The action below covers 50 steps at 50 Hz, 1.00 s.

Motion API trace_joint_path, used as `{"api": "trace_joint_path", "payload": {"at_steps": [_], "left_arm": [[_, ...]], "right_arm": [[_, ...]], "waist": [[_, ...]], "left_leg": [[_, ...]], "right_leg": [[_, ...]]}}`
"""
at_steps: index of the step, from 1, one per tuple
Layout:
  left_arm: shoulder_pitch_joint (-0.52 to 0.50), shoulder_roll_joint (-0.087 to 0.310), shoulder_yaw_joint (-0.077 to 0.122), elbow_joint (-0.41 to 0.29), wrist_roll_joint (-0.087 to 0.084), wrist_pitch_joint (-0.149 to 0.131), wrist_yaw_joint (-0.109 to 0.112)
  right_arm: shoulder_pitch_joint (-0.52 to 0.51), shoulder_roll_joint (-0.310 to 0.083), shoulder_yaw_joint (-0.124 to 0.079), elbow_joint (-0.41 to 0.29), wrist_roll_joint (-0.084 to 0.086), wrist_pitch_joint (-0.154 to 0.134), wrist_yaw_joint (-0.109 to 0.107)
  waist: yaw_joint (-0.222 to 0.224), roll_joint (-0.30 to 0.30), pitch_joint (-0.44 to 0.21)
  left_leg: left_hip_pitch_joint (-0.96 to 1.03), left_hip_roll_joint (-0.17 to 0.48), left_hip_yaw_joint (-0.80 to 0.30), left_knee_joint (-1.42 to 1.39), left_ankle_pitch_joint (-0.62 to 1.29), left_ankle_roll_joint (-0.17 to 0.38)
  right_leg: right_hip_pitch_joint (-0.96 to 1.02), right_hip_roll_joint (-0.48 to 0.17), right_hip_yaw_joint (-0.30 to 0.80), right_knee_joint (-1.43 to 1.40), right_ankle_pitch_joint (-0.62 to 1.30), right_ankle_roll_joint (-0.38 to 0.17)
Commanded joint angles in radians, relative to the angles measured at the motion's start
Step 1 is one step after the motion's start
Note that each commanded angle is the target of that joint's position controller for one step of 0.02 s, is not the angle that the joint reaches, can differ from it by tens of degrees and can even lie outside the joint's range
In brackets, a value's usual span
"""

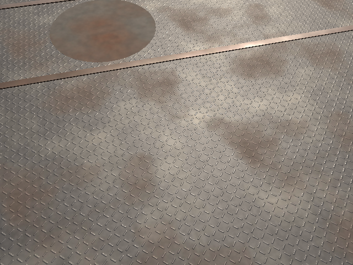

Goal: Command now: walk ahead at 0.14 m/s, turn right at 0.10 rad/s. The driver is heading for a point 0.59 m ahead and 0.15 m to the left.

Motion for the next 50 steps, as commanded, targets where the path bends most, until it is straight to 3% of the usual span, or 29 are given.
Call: {"api": "trace_joint_path", "payload": {"at_steps": [1,4,5,6,7,8,9,10,11,13,15,17,20,22,23,24,25,26,27,29,32,36,39,43,46,47,48,49,50], "left_arm": [[0.073,0.003,-0.002,-0.049,0.019,-0.011,0.004],[0.065,0.024,0.0,-0.038,0.013,-0.016,0.002],[0.035,0.047,0.007,-0.037,0.016,-0.013,0.002],[0.039,0.044,0.01,-0.043,0.015,-0.008,0.001],[0.01,0.061,0.013,-0.054,0.024,-0.005,0.003],[-0.006,0.099,0.021,-0.077,0.034,-0.006,0.007],[-0.019,0.153,0.036,-0.088,0.04,-0.002,0.013],[-0.012,0.156,0.045,-0.073,0.037,0.001,0.013],[-0.022,0.132,0.041,-0.074,0.036,-0.001,0.01],[-0.069,0.122,0.042,-0.093,0.029,-0.015,0.017],[-0.068,0.122,0.044,-0.092,0.02,-0.032,0.023],[-0.105,0.129,0.05,-0.094,0.011,-0.029,0.022],[-0.137,0.147,0.06,-0.088,-0.002,-0.011,0.019],[-0.123,0.128,0.057,-0.074,-0.016,-0.009,0.016],[-0.059,0.094,0.052,-0.056,-0.002,-0.013,0.011],[-0.067,0.02,0.025,-0.096,0.054,-0.015,0.007],[-0.107,0.047,0.028,-0.105,0.047,-0.028,0.009],[-0.163,0.074,0.031,-0.129,0.007,-0.03,0.021],[-0.19,0.11,0.044,-0.114,0.002,-0.025,0.034],[-0.172,0.113,0.052,-0.086,0.016,-0.012,0.044],[-0.127,0.072,0.044,-0.068,0.013,-0.024,0.027],[-0.161,0.05,0.032,-0.067,0.01,-0.033,0.016],[-0.174,0.062,0.035,-0.069,0.005,-0.039,0.005],[-0.15,0.076,0.04,-0.061,-0.001,-0.058,-0.013],[-0.097,0.063,0.038,-0.043,0.005,-0.07,-0.028],[-0.093,0.089,0.043,-0.046,0.019,-0.071,-0.028],[-0.104,0.14,0.046,-0.067,0.038,-0.067,-0.023],[-0.112,0.164,0.046,-0.066,0.052,-0.059,-0.021],[-0.11,0.166,0.052,-0.057,0.052,-0.062,-0.02]], "right_arm": [[-0.046,-0.119,-0.023,-0.036,0.001,-0.004,0.001],[-0.019,-0.168,-0.037,-0.019,0.027,0.015,-0.002],[-0.012,-0.172,-0.038,-0.023,0.033,0.022,-0.002],[-0.039,-0.188,-0.04,-0.029,0.04,0.032,-0.002],[-0.029,-0.173,-0.036,-0.03,0.045,0.038,-0.003],[-0.013,-0.152,-0.028,-0.03,0.041,0.038,-0.003],[0.014,-0.129,-0.024,-0.037,0.033,0.036,0.0],[0.026,-0.115,-0.021,-0.041,0.038,0.036,-0.002],[0.024,-0.122,-0.025,-0.041,0.039,0.038,-0.006],[0.041,-0.142,-0.043,-0.037,0.037,0.051,-0.011],[0.043,-0.143,-0.053,-0.054,0.037,0.068,-0.007],[0.053,-0.113,-0.047,-0.06,0.046,0.081,-0.001],[0.068,-0.117,-0.051,-0.076,0.052,0.093,0.014],[0.119,-0.127,-0.064,-0.065,0.044,0.097,0.015],[0.132,-0.183,-0.082,-0.075,0.036,0.094,0.004],[0.143,-0.321,-0.106,-0.111,0.028,0.09,-0.013],[0.188,-0.317,-0.091,-0.135,0.002,0.073,-0.006],[0.189,-0.329,-0.103,-0.121,-0.02,0.058,0.002],[0.127,-0.289,-0.094,-0.122,0.005,0.051,-0.004],[0.052,-0.221,-0.066,-0.134,0.038,0.065,-0.026],[0.057,-0.221,-0.066,-0.138,0.034,0.081,-0.048],[0.066,-0.233,-0.075,-0.147,0.038,0.094,-0.06],[0.052,-0.239,-0.081,-0.157,0.035,0.1,-0.056],[0.035,-0.232,-0.08,-0.165,0.036,0.108,-0.046],[0.014,-0.205,-0.067,-0.164,0.048,0.115,-0.047],[0.045,-0.179,-0.058,-0.159,0.043,0.113,-0.048],[0.092,-0.133,-0.043,-0.156,0.022,0.107,-0.046],[0.117,-0.164,-0.055,-0.159,0.027,0.095,-0.044],[0.087,-0.215,-0.072,-0.169,0.023,0.086,-0.047]], "waist": [[0.035,0.173,-0.147],[0.027,0.171,-0.218],[0.015,0.152,-0.192],[0.04,0.17,-0.177],[0.032,0.162,-0.144],[0.027,0.118,-0.13],[0.0,0.004,-0.117],[-0.009,-0.118,-0.11],[0.0,-0.172,-0.087],[-0.001,-0.205,-0.072],[0.008,-0.165,-0.08],[0.002,-0.12,-0.089],[-0.007,-0.15,-0.117],[-0.032,-0.105,-0.129],[-0.018,0.046,-0.129],[0.008,0.357,-0.123],[-0.05,0.239,-0.232],[-0.076,0.216,-0.256],[-0.057,0.142,-0.167],[-0.023,0.124,-0.124],[-0.005,0.132,-0.16],[-0.024,0.15,-0.157],[-0.031,0.176,-0.13],[-0.036,0.193,-0.145],[0.003,0.177,-0.15],[-0.005,0.131,-0.156],[-0.043,-0.062,-0.169],[-0.063,-0.184,-0.117],[-0.035,-0.212,-0.126]], "left_leg": [[0.09,0.184,-0.165,-0.149,0.478,0.185],[0.149,0.213,-0.214,-0.125,0.39,0.203],[0.124,0.195,-0.221,-0.128,0.292,0.191],[0.093,0.194,-0.243,-0.13,0.121,0.173],[0.036,0.17,-0.264,-0.137,-0.025,0.138],[-0.025,0.149,-0.27,-0.114,-0.139,0.092],[-0.098,0.075,-0.207,-0.056,-0.246,0.048],[-0.084,0.004,-0.097,0.026,-0.287,0.013],[-0.079,-0.021,-0.042,0.123,-0.247,-0.009],[-0.116,-0.01,-0.006,0.3,-0.301,-0.025],[-0.171,0.032,-0.028,0.451,-0.418,-0.039],[-0.137,0.044,-0.001,0.417,-0.391,-0.049],[-0.013,0.022,0.064,0.256,-0.238,-0.043],[0.127,-0.023,0.085,0.063,-0.065,-0.01],[0.243,0.046,-0.066,-0.029,0.179,0.035],[0.377,0.333,-0.474,-0.059,0.629,0.186],[0.406,0.43,-0.553,-0.041,0.863,0.344],[0.374,0.411,-0.596,-0.101,0.533,0.374],[0.35,0.338,-0.519,-0.11,0.34,0.302],[0.251,0.248,-0.393,-0.112,0.281,0.212],[0.257,0.189,-0.336,-0.106,0.315,0.193],[0.258,0.179,-0.384,-0.114,0.167,0.191],[0.202,0.174,-0.449,-0.127,0.048,0.195],[0.216,0.175,-0.51,-0.095,0.101,0.192],[0.181,0.131,-0.494,-0.038,0.127,0.143],[0.126,0.093,-0.464,0.0,0.014,0.095],[0.036,-0.009,-0.337,0.17,-0.252,0.034],[-0.095,-0.131,-0.201,0.312,-0.508,-0.024],[-0.105,-0.068,-0.182,0.486,-0.526,-0.065]], "right_leg": [[0.112,-0.048,-0.035,-0.267,0.053,0.015],[0.215,-0.031,-0.048,-0.468,0.231,0.012],[0.245,-0.013,-0.06,-0.516,0.278,0.002],[0.286,-0.009,-0.067,-0.602,0.33,-0.018],[0.324,-0.021,-0.051,-0.647,0.355,-0.043],[0.369,-0.092,0.011,-0.665,0.381,-0.079],[0.386,-0.174,0.065,-0.668,0.358,-0.126],[0.315,-0.218,0.103,-0.715,0.262,-0.172],[0.279,-0.249,0.147,-0.769,0.23,-0.193],[0.283,-0.323,0.185,-0.763,0.433,-0.232],[0.321,-0.384,0.184,-0.734,0.695,-0.27],[0.322,-0.349,0.093,-0.708,0.791,-0.246],[0.295,-0.316,0.007,-0.66,0.73,-0.209],[0.241,-0.277,-0.065,-0.558,0.582,-0.149],[0.122,-0.21,-0.148,-0.383,0.374,-0.07],[-0.166,-0.071,-0.194,-0.052,-0.173,0.038],[-0.224,-0.021,-0.039,0.127,-0.253,0.054],[-0.261,-0.021,0.008,0.168,-0.176,0.038],[-0.296,-0.052,0.017,0.155,-0.078,0.021],[-0.221,-0.066,0.018,0.083,0.044,0.018],[-0.15,-0.024,-0.005,-0.022,0.149,0.034],[-0.1,-0.004,0.007,-0.23,0.181,0.045],[-0.035,0.01,0.017,-0.33,0.169,0.036],[0.05,0.012,0.011,-0.449,0.155,0.014],[0.218,0.004,-0.022,-0.709,0.334,-0.025],[0.306,-0.072,0.035,-0.757,0.427,-0.054],[0.379,-0.252,0.214,-0.8,0.576,-0.128],[0.361,-0.378,0.338,-0.788,0.782,-0.276],[0.276,-0.445,0.429,-0.822,0.638,-0.369]]}}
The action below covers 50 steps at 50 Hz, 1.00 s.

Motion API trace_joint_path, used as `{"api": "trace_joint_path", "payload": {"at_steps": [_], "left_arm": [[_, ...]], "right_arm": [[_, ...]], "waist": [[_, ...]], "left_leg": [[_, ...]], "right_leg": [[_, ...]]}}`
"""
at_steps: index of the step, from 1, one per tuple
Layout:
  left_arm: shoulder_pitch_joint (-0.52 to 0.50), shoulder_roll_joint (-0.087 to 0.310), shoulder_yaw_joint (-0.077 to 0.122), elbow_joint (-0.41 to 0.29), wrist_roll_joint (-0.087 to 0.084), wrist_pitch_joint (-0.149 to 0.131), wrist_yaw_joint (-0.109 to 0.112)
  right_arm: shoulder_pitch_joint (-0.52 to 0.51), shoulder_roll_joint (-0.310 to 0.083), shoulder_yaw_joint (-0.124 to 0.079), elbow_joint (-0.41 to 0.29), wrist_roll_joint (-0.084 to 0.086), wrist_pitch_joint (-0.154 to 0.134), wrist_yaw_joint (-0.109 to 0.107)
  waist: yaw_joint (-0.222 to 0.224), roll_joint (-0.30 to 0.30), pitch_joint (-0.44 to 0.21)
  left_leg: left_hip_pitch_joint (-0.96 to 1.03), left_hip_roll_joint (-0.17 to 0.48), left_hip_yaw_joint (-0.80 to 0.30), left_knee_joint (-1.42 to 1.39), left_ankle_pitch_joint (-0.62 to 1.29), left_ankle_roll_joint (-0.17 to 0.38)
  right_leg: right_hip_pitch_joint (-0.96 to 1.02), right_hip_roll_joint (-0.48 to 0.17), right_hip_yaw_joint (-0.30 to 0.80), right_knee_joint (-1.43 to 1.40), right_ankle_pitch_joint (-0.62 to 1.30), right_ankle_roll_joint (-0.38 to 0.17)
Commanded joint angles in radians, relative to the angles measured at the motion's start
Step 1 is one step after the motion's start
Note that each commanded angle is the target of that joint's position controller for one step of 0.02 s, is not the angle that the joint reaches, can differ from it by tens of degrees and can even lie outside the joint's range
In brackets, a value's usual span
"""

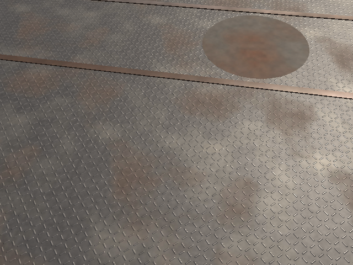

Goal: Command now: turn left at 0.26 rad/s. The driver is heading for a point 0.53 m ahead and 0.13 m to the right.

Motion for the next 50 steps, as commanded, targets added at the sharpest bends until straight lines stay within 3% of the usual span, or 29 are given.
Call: {"api": "trace_joint_path", "payload": {"at_steps": [1,3,5,6,7,8,9,11,12,13,14,16,17,18,20,22,25,27,28,29,30,31,32,33,35,37,41,46,50], "left_arm": [[-0.045,0.155,0.034,-0.083,0.007,-0.015,0.007],[-0.093,0.11,0.014,-0.086,-0.018,-0.015,0.009],[-0.096,0.058,-0.01,-0.066,-0.018,-0.01,0.003],[-0.091,0.071,-0.006,-0.058,-0.02,-0.002,0.0],[-0.053,0.102,0.005,-0.052,-0.023,0.009,-0.001],[-0.02,0.138,0.015,-0.048,-0.026,0.017,-0.001],[-0.01,0.16,0.021,-0.051,-0.033,0.023,-0.001],[0.009,0.179,0.027,-0.054,-0.052,0.023,0.003],[0.014,0.17,0.024,-0.057,-0.047,0.015,0.002],[0.015,0.129,0.011,-0.072,-0.029,0.002,-0.005],[-0.007,0.091,0.005,-0.084,-0.045,-0.003,-0.004],[-0.046,0.142,0.022,-0.092,-0.042,0.004,-0.002],[-0.045,0.147,0.031,-0.088,-0.045,0.016,0.0],[-0.022,0.142,0.037,-0.089,-0.045,0.03,0.0],[-0.006,0.099,0.026,-0.087,-0.048,0.047,-0.003],[-0.017,0.079,0.015,-0.101,-0.047,0.053,-0.014],[-0.017,0.105,0.022,-0.128,-0.054,0.059,-0.036],[0.053,0.115,0.034,-0.114,-0.047,0.064,-0.039],[0.088,0.139,0.046,-0.108,-0.039,0.064,-0.029],[0.111,0.258,0.075,-0.128,-0.039,0.06,-0.012],[0.113,0.319,0.072,-0.166,-0.015,0.043,-0.013],[0.143,0.293,0.069,-0.158,0.015,0.022,-0.025],[0.095,0.262,0.057,-0.152,0.006,0.007,-0.026],[0.036,0.229,0.049,-0.151,-0.017,0.007,-0.017],[-0.011,0.196,0.03,-0.162,-0.035,0.018,-0.001],[-0.01,0.194,0.027,-0.166,-0.026,0.026,0.012],[0.018,0.205,0.034,-0.164,-0.032,0.036,0.024],[0.007,0.214,0.04,-0.171,-0.028,0.048,0.019],[-0.015,0.149,0.009,-0.159,-0.02,0.054,0.011]], "right_arm": [[0.029,-0.187,-0.061,-0.059,0.005,-0.024,-0.008],[0.051,-0.135,-0.055,-0.023,-0.001,-0.001,-0.011],[0.057,-0.033,-0.02,-0.017,-0.016,-0.002,-0.001],[0.031,0.008,-0.004,-0.026,-0.017,-0.009,0.004],[-0.012,0.014,-0.001,-0.038,-0.013,-0.017,0.007],[-0.023,-0.011,-0.01,-0.04,-0.004,-0.022,0.007],[-0.005,-0.034,-0.02,-0.028,0.005,-0.025,0.007],[0.038,-0.072,-0.033,-0.01,0.003,-0.031,0.001],[0.065,-0.107,-0.041,-0.015,-0.006,-0.033,-0.008],[0.099,-0.158,-0.053,-0.021,-0.018,-0.028,-0.019],[0.104,-0.184,-0.067,0.013,-0.022,-0.02,-0.015],[0.056,-0.121,-0.052,-0.017,-0.027,-0.025,-0.016],[0.057,-0.111,-0.046,-0.025,-0.03,-0.033,-0.022],[0.043,-0.116,-0.047,-0.022,-0.021,-0.043,-0.025],[0.005,-0.12,-0.05,-0.016,-0.006,-0.049,-0.026],[-0.019,-0.13,-0.055,-0.014,-0.003,-0.039,-0.026],[-0.009,-0.147,-0.063,-0.007,0.007,-0.026,-0.023],[-0.02,-0.146,-0.061,-0.003,0.027,-0.028,-0.02],[0.032,-0.118,-0.054,0.018,0.025,-0.034,-0.015],[0.063,-0.06,-0.037,0.005,-0.019,-0.037,-0.009],[-0.008,-0.036,-0.023,-0.04,-0.05,-0.042,-0.013],[-0.06,-0.085,-0.035,-0.057,-0.018,-0.043,-0.022],[-0.074,-0.111,-0.044,-0.048,0.002,-0.039,-0.028],[-0.057,-0.121,-0.051,-0.029,-0.003,-0.033,-0.034],[-0.038,-0.122,-0.056,-0.01,-0.016,-0.03,-0.035],[-0.008,-0.092,-0.049,0.004,-0.01,-0.036,-0.026],[-0.049,-0.063,-0.035,-0.003,-0.006,-0.043,-0.022],[-0.062,-0.074,-0.035,-0.001,0.002,-0.059,-0.006],[-0.02,-0.057,-0.022,0.016,0.005,-0.07,0.013]], "waist": [[-0.011,-0.207,-0.068],[-0.023,-0.174,-0.037],[-0.034,-0.168,-0.049],[-0.022,-0.21,-0.053],[0.013,-0.24,-0.051],[0.028,-0.251,-0.055],[0.021,-0.245,-0.059],[0.007,-0.216,-0.065],[-0.001,-0.173,-0.097],[0.008,-0.054,-0.142],[0.013,0.156,-0.118],[-0.022,0.186,-0.066],[-0.031,0.168,-0.054],[-0.017,0.13,-0.043],[0.003,0.089,-0.033],[-0.004,0.114,-0.047],[-0.015,0.144,-0.082],[0.025,0.114,-0.095],[0.03,0.041,-0.099],[0.008,-0.236,-0.095],[0.025,-0.343,-0.12],[0.085,-0.246,-0.191],[0.055,-0.193,-0.116],[0.027,-0.148,-0.075],[0.003,-0.152,-0.06],[-0.007,-0.158,-0.097],[0.018,-0.167,-0.096],[0.031,-0.187,-0.084],[0.029,-0.188,-0.125]], "left_leg": [[-0.114,0.067,0.014,0.371,-0.168,-0.064],[-0.116,0.065,0.018,0.418,-0.077,-0.095],[-0.015,0.11,0.078,0.231,-0.028,-0.114],[0.034,0.121,0.129,0.103,-0.022,-0.117],[0.055,0.115,0.155,0.011,-0.043,-0.118],[0.07,0.1,0.171,-0.063,-0.031,-0.117],[0.099,0.089,0.184,-0.161,0.042,-0.109],[0.205,0.092,0.17,-0.335,0.231,-0.066],[0.301,0.157,0.127,-0.316,0.318,-0.036],[0.401,0.271,0.059,-0.258,0.511,0.013],[0.332,0.321,0.0,-0.285,0.426,0.1],[0.298,0.438,-0.113,-0.352,0.459,0.204],[0.298,0.475,-0.124,-0.355,0.57,0.237],[0.307,0.497,-0.111,-0.346,0.64,0.248],[0.306,0.453,-0.01,-0.329,0.677,0.21],[0.277,0.414,0.076,-0.319,0.677,0.19],[0.279,0.418,0.119,-0.286,0.644,0.174],[0.23,0.404,0.163,-0.204,0.539,0.127],[0.154,0.361,0.217,-0.1,0.395,0.069],[-0.084,0.252,0.325,0.181,0.036,-0.04],[-0.274,0.125,0.228,0.414,-0.324,-0.096],[-0.284,0.13,0.122,0.534,-0.306,-0.088],[-0.3,0.156,0.106,0.553,-0.21,-0.071],[-0.304,0.176,0.103,0.517,-0.111,-0.066],[-0.231,0.167,0.11,0.475,0.004,-0.08],[-0.191,0.143,0.121,0.441,0.069,-0.095],[-0.179,0.126,0.108,0.236,0.087,-0.113],[-0.091,0.108,0.096,0.072,0.054,-0.102],[0.065,0.143,0.133,-0.071,0.089,-0.079]], "right_leg": [[0.069,-0.385,0.391,-0.202,0.27,-0.282],[0.059,-0.282,0.248,-0.183,0.231,-0.207],[0.046,-0.199,0.156,-0.168,0.284,-0.17],[0.052,-0.168,0.136,-0.154,0.291,-0.161],[0.073,-0.167,0.155,-0.137,0.308,-0.17],[0.097,-0.178,0.189,-0.117,0.325,-0.182],[0.11,-0.182,0.216,-0.1,0.336,-0.184],[0.081,-0.182,0.264,-0.084,0.35,-0.154],[0.017,-0.175,0.265,-0.065,0.31,-0.116],[-0.073,-0.115,0.206,0.023,0.207,-0.07],[-0.143,-0.01,0.041,0.099,0.004,-0.015],[-0.225,-0.007,-0.02,0.313,-0.222,0.023],[-0.266,-0.017,-0.013,0.464,-0.336,0.036],[-0.306,-0.038,0.008,0.553,-0.353,0.047],[-0.309,-0.064,-0.004,0.525,-0.288,0.059],[-0.232,-0.069,-0.055,0.432,-0.22,0.065],[-0.125,-0.056,-0.104,0.261,-0.142,0.046],[0.006,-0.017,-0.148,0.066,0.015,0.007],[0.114,-0.005,-0.106,-0.032,0.124,-0.024],[0.271,-0.214,0.216,-0.102,0.456,-0.109],[0.275,-0.427,0.504,-0.092,0.789,-0.314],[0.232,-0.438,0.537,-0.154,0.544,-0.387],[0.192,-0.369,0.453,-0.169,0.369,-0.331],[0.159,-0.313,0.38,-0.168,0.258,-0.266],[0.093,-0.237,0.297,-0.163,0.301,-0.218],[0.096,-0.21,0.271,-0.16,0.308,-0.219],[0.132,-0.196,0.315,-0.149,0.231,-0.223],[0.101,-0.195,0.403,-0.134,0.155,-0.228],[0.093,-0.199,0.38,-0.077,0.291,-0.213]]}}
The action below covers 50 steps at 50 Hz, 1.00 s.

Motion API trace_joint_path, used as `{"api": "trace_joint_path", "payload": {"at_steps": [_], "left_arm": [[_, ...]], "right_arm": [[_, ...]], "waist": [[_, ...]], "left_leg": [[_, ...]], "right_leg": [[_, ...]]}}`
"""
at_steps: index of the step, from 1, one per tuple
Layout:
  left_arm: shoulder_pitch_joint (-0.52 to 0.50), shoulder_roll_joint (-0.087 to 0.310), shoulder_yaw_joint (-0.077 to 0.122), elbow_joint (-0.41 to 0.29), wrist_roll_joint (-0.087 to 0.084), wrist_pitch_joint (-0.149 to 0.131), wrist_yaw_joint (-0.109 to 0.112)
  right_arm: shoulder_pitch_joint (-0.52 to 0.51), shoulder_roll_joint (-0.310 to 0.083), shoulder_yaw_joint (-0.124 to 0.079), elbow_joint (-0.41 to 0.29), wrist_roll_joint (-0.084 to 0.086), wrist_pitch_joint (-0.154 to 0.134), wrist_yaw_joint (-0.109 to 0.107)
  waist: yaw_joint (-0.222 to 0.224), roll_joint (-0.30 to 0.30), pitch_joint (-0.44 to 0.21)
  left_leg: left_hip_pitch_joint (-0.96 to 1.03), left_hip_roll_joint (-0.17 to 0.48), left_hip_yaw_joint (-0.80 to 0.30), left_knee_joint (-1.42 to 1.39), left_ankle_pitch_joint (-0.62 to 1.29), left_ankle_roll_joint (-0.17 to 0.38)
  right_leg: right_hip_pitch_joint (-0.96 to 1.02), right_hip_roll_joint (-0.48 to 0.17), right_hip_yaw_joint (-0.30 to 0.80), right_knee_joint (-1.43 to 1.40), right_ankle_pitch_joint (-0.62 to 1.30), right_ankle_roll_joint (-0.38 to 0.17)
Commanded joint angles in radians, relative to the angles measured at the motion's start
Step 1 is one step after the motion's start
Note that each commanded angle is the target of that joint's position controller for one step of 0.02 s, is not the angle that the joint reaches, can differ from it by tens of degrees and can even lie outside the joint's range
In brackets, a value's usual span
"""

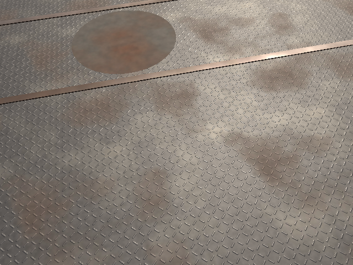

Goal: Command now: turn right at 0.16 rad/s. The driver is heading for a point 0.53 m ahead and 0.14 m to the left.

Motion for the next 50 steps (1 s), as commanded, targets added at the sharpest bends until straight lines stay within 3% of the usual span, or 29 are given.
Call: {"api": "trace_joint_path", "payload": {"at_steps": [1,2,3,4,5,6,7,9,13,17,19,20,21,22,23,24,28,31,33,34,35,36,37,38,39,40,42,44,50], "left_arm": [[-0.037,0.076,0.009,-0.054,0.003,-0.011,-0.003],[-0.006,0.039,-0.006,-0.031,0.007,-0.016,-0.006],[0.049,0.032,-0.009,-0.011,0.028,-0.027,-0.009],[0.131,0.049,-0.004,0.009,0.051,-0.039,-0.012],[0.13,0.047,-0.004,0.005,0.05,-0.046,-0.013],[0.053,0.078,0.003,0.006,0.042,-0.047,-0.008],[-0.019,0.11,0.016,-0.002,0.029,-0.043,-0.001],[-0.026,0.096,0.019,-0.018,0.027,-0.032,0.009],[0.002,0.066,0.025,-0.013,0.017,-0.05,0.009],[0.024,0.076,0.044,-0.01,0.01,-0.055,-0.001],[0.048,0.11,0.058,-0.01,0.016,-0.051,-0.001],[0.054,0.132,0.063,-0.008,0.019,-0.052,0.0],[0.042,0.121,0.057,-0.022,0.021,-0.056,0.007],[0.042,0.114,0.051,-0.029,0.021,-0.06,0.013],[0.011,0.112,0.049,-0.033,0.013,-0.06,0.018],[-0.014,0.124,0.052,-0.028,0.004,-0.058,0.018],[-0.024,0.155,0.065,-0.018,0.004,-0.028,0.019],[0.013,0.187,0.074,0.001,-0.022,-0.027,0.006],[0.021,0.144,0.06,0.015,-0.029,-0.04,-0.005],[0.016,0.081,0.041,0.015,-0.01,-0.05,-0.014],[-0.051,0.013,0.017,-0.065,0.024,-0.064,-0.022],[-0.144,0.077,0.033,-0.093,-0.01,-0.093,-0.022],[-0.157,0.122,0.047,-0.092,-0.041,-0.108,-0.027],[-0.125,0.137,0.054,-0.068,-0.033,-0.116,-0.027],[-0.088,0.133,0.054,-0.037,-0.01,-0.12,-0.026],[-0.063,0.125,0.053,-0.016,0.001,-0.123,-0.03],[-0.054,0.096,0.044,0.015,-0.002,-0.124,-0.039],[-0.075,0.072,0.032,0.026,-0.008,-0.12,-0.042],[-0.179,0.039,0.004,0.008,-0.029,-0.122,-0.07]], "right_arm": [[0.018,-0.047,-0.004,-0.054,-0.003,-0.026,0.018],[0.021,-0.028,0.007,-0.051,-0.017,-0.03,0.024],[0.01,-0.079,0.003,-0.061,-0.031,-0.032,0.023],[-0.022,-0.128,0.001,-0.083,-0.034,-0.03,0.019],[-0.064,-0.111,0.009,-0.072,-0.032,-0.026,0.019],[-0.071,-0.106,0.002,-0.074,-0.02,-0.025,0.022],[-0.042,-0.113,0.0,-0.069,-0.017,-0.027,0.022],[-0.027,-0.148,-0.004,-0.071,-0.007,-0.034,0.019],[0.001,-0.15,-0.012,-0.096,0.007,-0.013,-0.002],[-0.009,-0.145,-0.019,-0.138,0.014,0.013,-0.009],[-0.002,-0.127,-0.016,-0.153,0.016,0.019,-0.004],[0.012,-0.114,-0.014,-0.159,0.011,0.021,0.001],[0.01,-0.133,-0.024,-0.159,0.009,0.023,0.006],[0.011,-0.161,-0.039,-0.159,0.012,0.026,0.01],[0.022,-0.151,-0.041,-0.15,0.019,0.033,0.014],[0.019,-0.119,-0.03,-0.149,0.021,0.04,0.016],[-0.017,-0.073,-0.003,-0.178,0.023,0.043,0.037],[0.019,-0.098,-0.01,-0.179,0.028,0.048,0.046],[0.139,-0.121,-0.028,-0.13,0.025,0.045,0.04],[0.25,-0.16,-0.047,-0.101,0.031,0.037,0.032],[0.303,-0.311,-0.073,-0.131,0.016,0.016,0.024],[0.305,-0.271,-0.059,-0.145,-0.011,-0.022,0.036],[0.258,-0.214,-0.039,-0.14,-0.015,-0.043,0.037],[0.219,-0.175,-0.026,-0.14,-0.004,-0.052,0.033],[0.179,-0.146,-0.013,-0.141,0.0,-0.051,0.025],[0.163,-0.132,-0.004,-0.141,-0.005,-0.051,0.017],[0.184,-0.129,0.0,-0.127,-0.017,-0.06,0.008],[0.223,-0.129,0.001,-0.101,-0.014,-0.067,0.005],[0.271,-0.152,-0.003,-0.037,-0.012,-0.072,0.009]], "waist": [[-0.019,-0.132,-0.145],[-0.025,-0.108,-0.136],[0.013,-0.025,-0.135],[0.083,0.111,-0.13],[0.104,0.145,-0.108],[0.056,0.146,-0.066],[0.01,0.132,-0.043],[0.011,0.162,-0.029],[-0.005,0.116,-0.069],[-0.013,0.024,-0.091],[-0.011,-0.096,-0.084],[-0.016,-0.183,-0.086],[-0.001,-0.213,-0.096],[0.0,-0.14,-0.09],[-0.02,-0.07,-0.08],[-0.025,-0.059,-0.058],[0.01,-0.141,-0.093],[0.01,-0.152,-0.126],[-0.039,-0.106,-0.117],[-0.078,0.023,-0.117],[-0.08,0.309,-0.095],[-0.139,0.192,-0.089],[-0.1,0.148,-0.002],[-0.068,0.12,0.037],[-0.047,0.114,0.036],[-0.036,0.13,0.03],[-0.043,0.117,0.008],[-0.062,0.089,0.001],[-0.114,0.091,0.068]], "left_leg": [[0.145,0.035,0.022,-0.21,0.116,0.027],[0.233,0.049,0.006,-0.352,0.262,0.045],[0.296,0.13,-0.092,-0.347,0.423,0.081],[0.294,0.22,-0.186,-0.323,0.579,0.148],[0.171,0.239,-0.204,-0.333,0.417,0.224],[0.104,0.177,-0.197,-0.358,0.189,0.202],[0.081,0.148,-0.192,-0.37,0.128,0.176],[0.083,0.146,-0.221,-0.364,0.159,0.169],[0.129,0.138,-0.271,-0.296,0.278,0.194],[0.064,0.069,-0.247,-0.193,0.275,0.17],[-0.056,-0.014,-0.14,-0.046,0.157,0.108],[-0.116,-0.044,-0.063,0.065,0.005,0.078],[-0.171,-0.027,-0.028,0.279,-0.254,0.055],[-0.208,-0.001,-0.032,0.449,-0.305,0.036],[-0.215,0.028,-0.038,0.48,-0.27,0.026],[-0.224,0.049,-0.023,0.42,-0.21,0.018],[-0.077,0.054,0.091,0.181,-0.107,0.005],[0.051,0.026,0.157,-0.023,-0.014,0.049],[0.26,-0.029,0.19,-0.174,0.029,0.103],[0.417,0.036,0.053,-0.241,-0.013,0.154],[0.513,0.34,-0.526,-0.371,-0.144,0.335],[0.44,0.411,-0.721,-0.513,-0.316,0.449],[0.388,0.389,-0.66,-0.541,-0.391,0.42],[0.353,0.342,-0.566,-0.53,-0.346,0.376],[0.344,0.3,-0.458,-0.518,-0.234,0.338],[0.32,0.255,-0.366,-0.527,-0.13,0.312],[0.328,0.219,-0.246,-0.54,0.064,0.291],[0.358,0.21,-0.163,-0.544,0.192,0.276],[0.368,0.22,-0.02,-0.587,0.273,0.261]], "right_leg": [[0.096,-0.259,0.23,-0.085,0.237,-0.134],[0.067,-0.229,0.198,-0.092,0.18,-0.09],[0.032,-0.176,0.134,-0.043,0.06,-0.035],[0.011,-0.091,0.042,0.024,-0.148,0.013],[0.072,-0.093,-0.004,-0.053,-0.113,0.051],[0.112,-0.094,-0.021,-0.059,-0.054,0.067],[0.119,-0.086,-0.033,-0.026,-0.028,0.064],[0.101,-0.083,-0.048,-0.009,-0.014,0.054],[0.077,-0.078,-0.089,0.016,0.015,0.053],[0.126,-0.123,-0.064,-0.023,0.071,0.016],[0.194,-0.254,0.066,-0.106,0.15,-0.073],[0.222,-0.381,0.179,-0.144,0.262,-0.156],[0.229,-0.494,0.257,-0.159,0.4,-0.242],[0.215,-0.533,0.258,-0.156,0.49,-0.278],[0.205,-0.501,0.183,-0.143,0.481,-0.248],[0.203,-0.449,0.102,-0.142,0.451,-0.205],[0.191,-0.364,-0.093,-0.123,0.496,-0.164],[0.148,-0.387,-0.107,-0.141,0.105,-0.14],[-0.002,-0.342,-0.17,-0.051,-0.192,-0.08],[-0.163,-0.281,-0.263,0.175,-0.301,-0.015],[-0.523,-0.123,-0.298,0.561,-0.476,0.076],[-0.614,-0.113,-0.106,0.665,-0.443,0.067],[-0.63,-0.153,-0.081,0.666,-0.333,0.045],[-0.606,-0.177,-0.088,0.633,-0.23,0.039],[-0.576,-0.199,-0.099,0.585,-0.132,0.049],[-0.516,-0.207,-0.111,0.541,-0.048,0.061],[-0.474,-0.199,-0.148,0.499,0.086,0.084],[-0.469,-0.201,-0.159,0.417,0.161,0.096],[-0.433,-0.189,-0.181,0.174,0.29,0.088]]}}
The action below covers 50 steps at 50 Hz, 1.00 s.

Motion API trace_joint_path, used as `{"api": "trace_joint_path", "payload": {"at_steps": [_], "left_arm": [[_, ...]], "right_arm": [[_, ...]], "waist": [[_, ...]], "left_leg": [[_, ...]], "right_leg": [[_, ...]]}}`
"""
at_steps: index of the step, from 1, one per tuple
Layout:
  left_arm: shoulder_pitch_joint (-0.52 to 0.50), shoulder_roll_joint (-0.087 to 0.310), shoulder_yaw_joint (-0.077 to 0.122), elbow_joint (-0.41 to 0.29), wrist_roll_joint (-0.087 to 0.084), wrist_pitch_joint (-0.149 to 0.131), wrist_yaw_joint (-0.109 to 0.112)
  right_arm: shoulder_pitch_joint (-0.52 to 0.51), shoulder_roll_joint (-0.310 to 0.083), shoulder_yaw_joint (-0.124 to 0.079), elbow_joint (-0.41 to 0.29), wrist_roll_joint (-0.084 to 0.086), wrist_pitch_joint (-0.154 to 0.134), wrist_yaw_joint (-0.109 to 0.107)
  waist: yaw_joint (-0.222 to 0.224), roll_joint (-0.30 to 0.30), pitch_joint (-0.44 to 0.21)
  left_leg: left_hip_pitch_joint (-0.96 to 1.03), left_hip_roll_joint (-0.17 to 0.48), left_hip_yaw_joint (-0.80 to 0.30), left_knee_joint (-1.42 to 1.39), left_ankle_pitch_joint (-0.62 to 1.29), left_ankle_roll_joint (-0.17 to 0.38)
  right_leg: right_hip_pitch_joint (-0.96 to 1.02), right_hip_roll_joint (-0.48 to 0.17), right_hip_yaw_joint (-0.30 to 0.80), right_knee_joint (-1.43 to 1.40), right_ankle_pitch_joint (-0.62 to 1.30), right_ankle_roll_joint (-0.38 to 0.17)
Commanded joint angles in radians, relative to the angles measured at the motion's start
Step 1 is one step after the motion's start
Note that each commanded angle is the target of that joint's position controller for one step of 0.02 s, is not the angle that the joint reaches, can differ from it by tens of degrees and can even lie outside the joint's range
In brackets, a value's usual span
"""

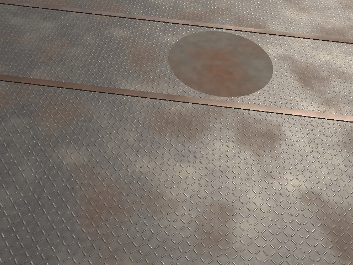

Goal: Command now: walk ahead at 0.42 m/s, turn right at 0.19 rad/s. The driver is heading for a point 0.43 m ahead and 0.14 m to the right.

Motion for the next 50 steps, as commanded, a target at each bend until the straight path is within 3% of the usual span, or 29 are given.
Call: {"api": "trace_joint_path", "payload": {"at_steps": [1,5,7,9,10,11,12,13,14,15,16,18,20,23,26,29,31,32,33,34,35,36,38,40,44,46,47,48,50], "left_arm": [[-0.194,0.033,-0.01,-0.113,-0.01,-0.025,-0.02],[-0.247,0.026,-0.021,-0.142,-0.01,-0.038,-0.048],[-0.218,0.046,-0.014,-0.145,-0.004,-0.04,-0.053],[-0.049,0.112,0.02,-0.113,-0.001,-0.032,-0.043],[0.101,0.156,0.043,-0.086,-0.008,-0.027,-0.029],[0.264,0.263,0.074,-0.073,0.003,-0.015,-0.009],[0.272,0.233,0.064,-0.068,-0.012,-0.018,-0.007],[0.289,0.18,0.045,-0.06,-0.012,-0.011,-0.001],[0.228,0.17,0.043,-0.066,0.001,-0.011,0.002],[0.147,0.147,0.037,-0.084,0.0,-0.012,0.005],[0.09,0.115,0.027,-0.1,0.009,-0.015,0.011],[0.026,0.108,0.022,-0.121,0.015,-0.012,0.017],[0.022,0.118,0.022,-0.101,0.021,-0.018,0.026],[0.041,0.13,0.025,-0.068,0.016,-0.014,0.036],[0.11,0.13,0.021,-0.026,0.004,0.003,0.042],[0.105,0.12,0.015,-0.008,0.01,0.015,0.045],[0.095,0.076,0.002,-0.005,0.014,0.019,0.045],[0.153,0.036,-0.012,-0.014,0.035,0.015,0.043],[0.3,-0.002,-0.028,0.023,0.038,0.013,0.042],[0.352,0.04,-0.024,0.041,0.023,0.024,0.04],[0.287,0.073,-0.014,0.034,-0.003,0.048,0.044],[0.189,0.097,-0.004,0.028,-0.004,0.078,0.055],[0.126,0.077,-0.001,0.017,0.011,0.116,0.068],[0.146,0.036,-0.011,0.039,0.019,0.112,0.073],[0.191,0.009,-0.014,0.085,0.028,0.094,0.067],[0.14,0.042,-0.015,0.059,0.05,0.091,0.067],[0.124,0.088,-0.006,0.052,0.039,0.089,0.072],[0.12,0.088,0.0,0.08,0.028,0.085,0.069],[0.099,0.029,-0.015,0.081,0.038,0.065,0.068]], "right_arm": [[0.025,-0.184,-0.054,-0.02,0.003,-0.015,-0.003],[0.045,-0.192,-0.059,0.016,0.012,-0.006,-0.004],[0.03,-0.209,-0.063,0.017,0.012,0.002,-0.012],[0.018,-0.232,-0.066,0.01,0.006,0.02,-0.028],[0.007,-0.235,-0.064,0.0,0.006,0.022,-0.035],[0.059,-0.169,-0.039,-0.046,-0.015,0.003,-0.031],[0.095,-0.099,-0.009,-0.044,-0.019,-0.029,-0.014],[-0.072,-0.179,-0.026,-0.073,-0.002,-0.061,0.007],[-0.104,-0.175,-0.025,-0.117,0.048,-0.078,0.016],[-0.139,-0.175,-0.021,-0.12,0.035,-0.088,0.012],[-0.144,-0.182,-0.031,-0.119,0.012,-0.082,0.007],[-0.094,-0.164,-0.028,-0.103,-0.002,-0.057,0.005],[-0.075,-0.137,-0.019,-0.093,-0.015,-0.04,0.0],[-0.15,-0.083,0.0,-0.103,-0.024,-0.04,-0.003],[-0.228,-0.089,-0.005,-0.116,-0.002,-0.042,0.007],[-0.22,-0.135,-0.03,-0.119,-0.008,-0.046,0.012],[-0.159,-0.148,-0.043,-0.1,-0.026,-0.054,0.009],[-0.14,-0.199,-0.049,-0.119,-0.042,-0.059,0.005],[-0.118,-0.183,-0.039,-0.127,-0.051,-0.045,0.004],[-0.088,-0.116,-0.022,-0.107,-0.025,-0.026,0.014],[-0.097,-0.113,-0.026,-0.083,-0.005,-0.012,0.021],[-0.144,-0.099,-0.021,-0.09,-0.005,-0.001,0.023],[-0.257,-0.101,-0.015,-0.099,-0.021,0.012,0.024],[-0.285,-0.109,-0.022,-0.09,-0.028,0.023,0.013],[-0.267,-0.084,-0.016,-0.061,-0.004,0.03,0.0],[-0.233,-0.061,-0.007,-0.039,-0.009,0.026,0.003],[-0.222,-0.068,-0.009,-0.042,-0.019,0.021,0.01],[-0.227,-0.056,-0.011,-0.042,-0.018,0.021,0.008],[-0.252,-0.061,-0.016,-0.036,-0.01,0.022,0.002]], "waist": [[-0.055,0.129,0.113],[-0.062,0.113,0.132],[-0.027,0.143,0.072],[0.07,0.177,-0.078],[0.154,0.157,-0.163],[0.176,-0.02,-0.318],[0.139,-0.166,-0.466],[0.216,-0.088,-0.359],[0.16,-0.056,-0.249],[0.116,0.053,-0.128],[0.079,0.056,-0.076],[0.022,0.02,-0.016],[0.004,0.012,0.0],[0.041,-0.013,-0.033],[0.089,-0.039,-0.071],[0.069,-0.054,-0.081],[0.029,-0.026,-0.085],[0.05,0.101,-0.161],[0.076,0.292,-0.274],[0.079,0.282,-0.34],[0.068,0.243,-0.298],[0.047,0.155,-0.208],[0.068,0.176,-0.087],[0.075,0.219,-0.065],[0.089,0.181,-0.111],[0.068,0.122,-0.061],[0.037,0.042,-0.028],[0.03,-0.051,-0.003],[0.038,-0.036,0.007]], "left_leg": [[-0.024,0.258,-0.063,-0.119,0.213,0.112],[0.064,0.293,-0.005,-0.074,0.383,0.103],[0.107,0.292,0.034,0.031,0.745,0.08],[0.127,0.266,0.083,0.292,1.147,0.046],[-0.02,0.244,0.11,0.507,1.112,0.01],[-0.413,0.162,0.118,0.895,0.686,-0.053],[-0.665,-0.04,-0.022,1.183,-0.249,-0.098],[-0.707,0.03,-0.133,1.193,-0.265,-0.071],[-0.795,0.056,-0.118,1.176,-0.181,-0.061],[-0.782,0.103,-0.101,1.064,-0.118,-0.058],[-0.726,0.131,-0.097,0.983,-0.078,-0.065],[-0.651,0.148,-0.073,0.92,-0.059,-0.1],[-0.58,0.143,-0.028,0.813,-0.036,-0.142],[-0.464,0.097,0.016,0.577,0.2,-0.158],[-0.418,0.062,-0.008,0.408,0.39,-0.142],[-0.39,0.067,-0.047,0.32,0.358,-0.093],[-0.27,0.079,-0.034,0.219,0.484,-0.052],[-0.116,0.212,-0.147,0.253,0.854,-0.004],[0.084,0.398,-0.348,0.282,1.092,0.15],[0.094,0.453,-0.474,0.264,0.951,0.222],[0.021,0.431,-0.541,0.176,0.528,0.216],[-0.074,0.375,-0.493,0.13,0.271,0.168],[-0.263,0.288,-0.353,0.06,0.049,0.103],[-0.341,0.213,-0.231,0.05,0.055,0.077],[-0.34,0.197,-0.182,0.095,-0.001,0.076],[-0.401,0.156,-0.156,0.109,-0.166,0.001],[-0.4,0.113,-0.122,0.137,-0.166,-0.022],[-0.328,0.065,-0.051,0.17,-0.097,-0.045],[-0.247,0.073,-0.048,0.225,0.014,-0.037]], "right_leg": [[-0.072,0.004,-0.015,-0.102,0.056,-0.014],[-0.062,0.039,-0.039,-0.193,-0.014,-0.067],[0.032,0.088,-0.081,-0.209,-0.084,-0.107],[0.262,0.17,-0.136,-0.202,-0.146,-0.156],[0.528,0.161,-0.092,-0.234,-0.083,-0.197],[0.971,-0.092,0.3,-0.202,-0.121,-0.338],[1.163,-0.28,0.797,-0.366,-0.269,-0.478],[1.052,-0.217,0.659,-0.394,-0.147,-0.395],[0.962,-0.2,0.602,-0.437,-0.313,-0.394],[0.777,-0.162,0.528,-0.481,-0.296,-0.364],[0.654,-0.126,0.468,-0.507,-0.229,-0.348],[0.491,-0.09,0.397,-0.55,-0.069,-0.354],[0.368,-0.076,0.269,-0.532,0.279,-0.348],[0.3,0.012,0.122,-0.486,0.386,-0.274],[0.378,-0.009,0.156,-0.444,0.233,-0.233],[0.469,-0.06,0.231,-0.345,0.145,-0.197],[0.466,-0.003,0.222,-0.218,0.093,-0.149],[0.412,0.076,0.184,-0.061,-0.112,-0.098],[0.273,0.154,0.146,0.183,-0.629,-0.031],[0.229,0.128,0.16,0.306,-0.766,0.01],[0.179,0.091,0.146,0.337,-0.704,0.027],[0.175,0.062,0.127,0.342,-0.641,0.044],[0.239,0.034,0.103,0.205,-0.578,0.054],[0.359,0.053,0.052,0.037,-0.522,0.051],[0.516,0.066,0.012,-0.241,-0.243,0.015],[0.532,-0.001,0.086,-0.305,-0.187,-0.029],[0.487,-0.032,0.107,-0.299,-0.216,-0.059],[0.362,-0.006,0.101,-0.32,-0.416,-0.081],[0.305,0.004,0.099,-0.355,-0.412,-0.054]]}}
